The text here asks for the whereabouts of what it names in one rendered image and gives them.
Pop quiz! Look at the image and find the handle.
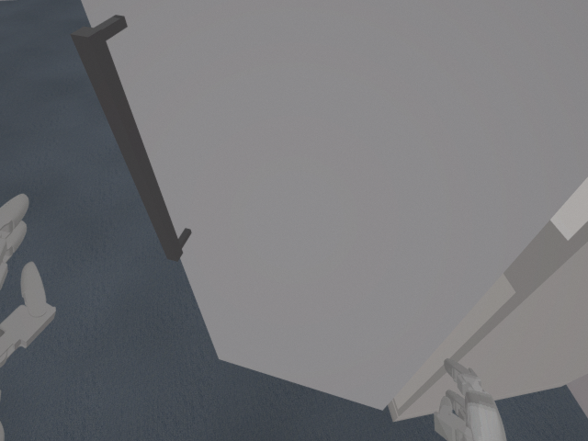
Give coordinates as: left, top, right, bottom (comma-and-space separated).
70, 15, 192, 262

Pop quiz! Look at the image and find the robot right hand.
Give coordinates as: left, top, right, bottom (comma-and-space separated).
434, 358, 506, 441

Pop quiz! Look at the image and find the robot left hand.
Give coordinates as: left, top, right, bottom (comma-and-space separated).
0, 194, 56, 367

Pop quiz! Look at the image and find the fridge door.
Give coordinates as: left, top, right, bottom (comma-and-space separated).
81, 0, 588, 411

